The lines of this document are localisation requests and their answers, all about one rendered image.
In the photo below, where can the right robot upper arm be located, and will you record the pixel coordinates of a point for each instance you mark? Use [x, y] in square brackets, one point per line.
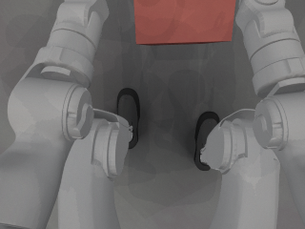
[279, 125]

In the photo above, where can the left robot upper arm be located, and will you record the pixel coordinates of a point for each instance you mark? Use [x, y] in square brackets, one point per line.
[47, 116]

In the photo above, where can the carton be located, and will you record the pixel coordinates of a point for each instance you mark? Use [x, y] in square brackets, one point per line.
[183, 22]

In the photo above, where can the right robot forearm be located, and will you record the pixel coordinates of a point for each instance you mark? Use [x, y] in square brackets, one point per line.
[273, 47]

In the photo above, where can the robot left shin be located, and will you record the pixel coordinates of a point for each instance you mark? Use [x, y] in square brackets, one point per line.
[122, 123]

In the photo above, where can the left robot forearm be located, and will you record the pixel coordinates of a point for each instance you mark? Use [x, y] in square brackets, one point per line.
[72, 45]

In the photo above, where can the robot left thigh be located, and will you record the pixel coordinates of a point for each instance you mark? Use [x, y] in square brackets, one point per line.
[86, 194]

